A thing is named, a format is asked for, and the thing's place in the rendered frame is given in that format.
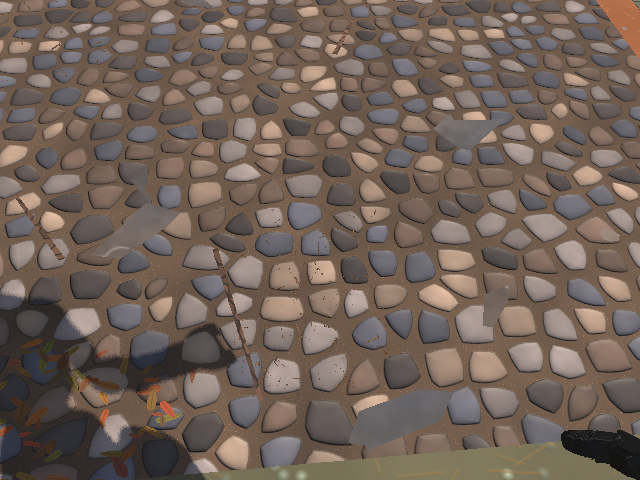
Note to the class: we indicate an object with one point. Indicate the robot right hand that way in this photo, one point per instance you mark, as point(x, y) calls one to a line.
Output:
point(621, 450)

